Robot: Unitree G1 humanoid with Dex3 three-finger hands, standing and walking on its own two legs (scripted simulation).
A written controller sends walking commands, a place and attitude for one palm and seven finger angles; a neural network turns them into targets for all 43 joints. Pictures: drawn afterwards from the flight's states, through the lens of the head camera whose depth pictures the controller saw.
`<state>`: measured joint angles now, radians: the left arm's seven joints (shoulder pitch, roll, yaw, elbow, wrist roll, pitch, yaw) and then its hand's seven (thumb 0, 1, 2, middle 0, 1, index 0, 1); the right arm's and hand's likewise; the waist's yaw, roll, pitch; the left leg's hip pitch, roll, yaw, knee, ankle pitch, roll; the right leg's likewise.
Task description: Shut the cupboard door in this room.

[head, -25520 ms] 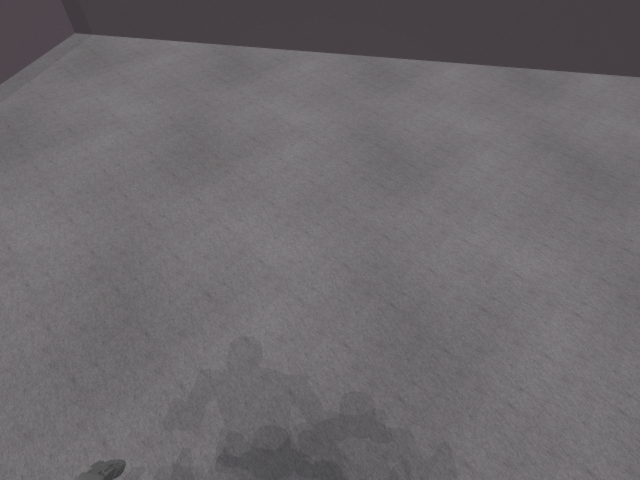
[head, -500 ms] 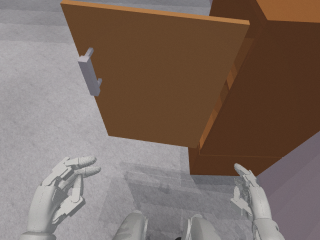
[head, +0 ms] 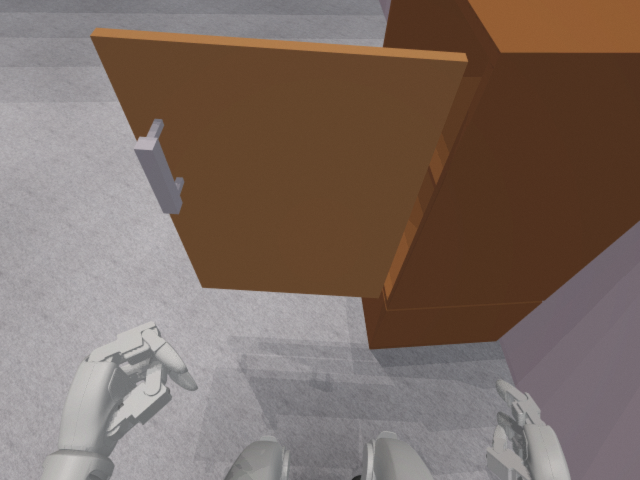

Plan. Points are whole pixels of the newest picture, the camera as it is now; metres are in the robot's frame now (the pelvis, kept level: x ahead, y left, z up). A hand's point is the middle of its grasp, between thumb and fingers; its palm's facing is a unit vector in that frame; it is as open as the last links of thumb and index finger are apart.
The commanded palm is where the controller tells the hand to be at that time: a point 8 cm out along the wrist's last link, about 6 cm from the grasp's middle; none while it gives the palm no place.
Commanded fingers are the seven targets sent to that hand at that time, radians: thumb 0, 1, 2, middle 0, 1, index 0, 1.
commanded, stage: raise the hand and make a fist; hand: left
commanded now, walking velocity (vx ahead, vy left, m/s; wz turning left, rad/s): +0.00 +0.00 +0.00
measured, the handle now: (165, 167) +0.50 +0.26 +0.06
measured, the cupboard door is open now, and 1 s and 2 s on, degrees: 83 83 83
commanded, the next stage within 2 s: bring the fist close to the handle in 0.84 s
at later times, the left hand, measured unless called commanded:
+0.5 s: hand (154, 357) +0.24 +0.19 +0.06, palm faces +0.00 -1.00 -0.04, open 3.1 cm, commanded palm +0.21 +0.24 +0.07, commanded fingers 0.00 0.90 0.90 -1.30 -1.50 -1.30 -1.50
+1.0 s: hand (164, 363) +0.23 +0.18 +0.06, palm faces +0.01 -1.00 -0.05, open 3.1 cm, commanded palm +0.22 +0.24 +0.07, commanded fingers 0.00 0.90 0.90 -1.30 -1.50 -1.30 -1.50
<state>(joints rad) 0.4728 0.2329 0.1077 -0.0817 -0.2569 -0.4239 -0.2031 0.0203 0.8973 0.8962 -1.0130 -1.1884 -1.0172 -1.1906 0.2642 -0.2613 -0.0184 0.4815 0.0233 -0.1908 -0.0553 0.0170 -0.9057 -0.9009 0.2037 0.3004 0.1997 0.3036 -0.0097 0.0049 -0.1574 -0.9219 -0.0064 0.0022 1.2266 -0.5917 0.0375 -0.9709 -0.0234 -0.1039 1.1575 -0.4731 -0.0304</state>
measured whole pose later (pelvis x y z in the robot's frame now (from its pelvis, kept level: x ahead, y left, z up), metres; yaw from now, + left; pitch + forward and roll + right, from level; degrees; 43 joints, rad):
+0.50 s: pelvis +0.01 +0.00 +0.01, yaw +0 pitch +16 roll -3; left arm 0.38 0.25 0.15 -0.04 -0.27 -0.37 -0.24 0.02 0.90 0.90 -1.29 -1.49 -1.30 -1.50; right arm 0.26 -0.23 0.03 0.47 0.02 -0.16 -0.04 0.01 -0.90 -0.90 0.21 0.30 0.20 0.30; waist 0.01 0.02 -0.16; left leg -0.86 -0.01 -0.01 1.18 -0.59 0.04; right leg -0.91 -0.02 -0.11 1.10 -0.47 -0.03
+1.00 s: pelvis +0.01 -0.01 +0.01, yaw +0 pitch +16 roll -2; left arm 0.39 0.24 0.14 -0.01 -0.27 -0.41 -0.23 0.02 0.90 0.90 -1.30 -1.50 -1.30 -1.50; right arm 0.26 -0.24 0.02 0.47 0.02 -0.16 -0.05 0.01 -0.90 -0.90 0.21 0.30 0.20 0.30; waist 0.00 0.02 -0.16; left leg -0.86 0.00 -0.01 1.16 -0.58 0.03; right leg -0.90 -0.02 -0.11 1.10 -0.47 -0.04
